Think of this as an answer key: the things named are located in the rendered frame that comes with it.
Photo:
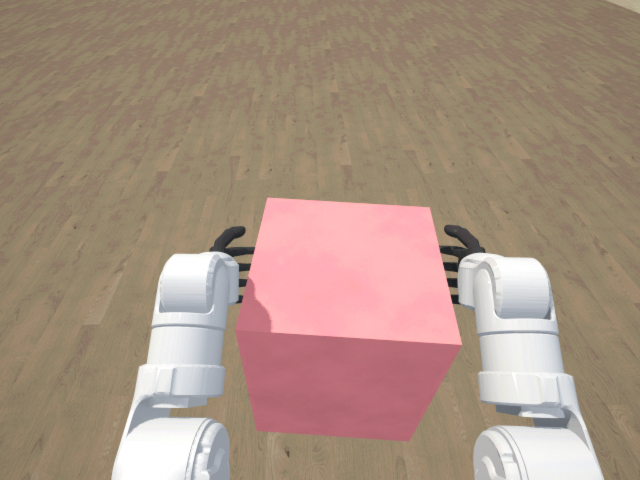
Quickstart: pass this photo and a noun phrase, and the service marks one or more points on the robot left hand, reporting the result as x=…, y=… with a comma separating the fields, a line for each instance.
x=224, y=240

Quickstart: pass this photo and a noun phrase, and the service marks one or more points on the right robot forearm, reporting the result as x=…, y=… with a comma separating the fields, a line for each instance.
x=523, y=372

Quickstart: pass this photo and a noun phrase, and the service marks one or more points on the carton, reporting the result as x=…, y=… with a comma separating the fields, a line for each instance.
x=346, y=326

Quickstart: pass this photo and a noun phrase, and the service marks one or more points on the robot right hand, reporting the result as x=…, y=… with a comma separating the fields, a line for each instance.
x=466, y=238

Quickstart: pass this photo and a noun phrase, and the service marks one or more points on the left robot upper arm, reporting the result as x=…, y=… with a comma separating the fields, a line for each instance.
x=175, y=448

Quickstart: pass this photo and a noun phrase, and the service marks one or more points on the left robot forearm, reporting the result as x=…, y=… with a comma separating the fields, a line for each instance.
x=184, y=359

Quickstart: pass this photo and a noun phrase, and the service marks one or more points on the right robot upper arm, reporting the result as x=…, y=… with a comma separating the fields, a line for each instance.
x=532, y=453

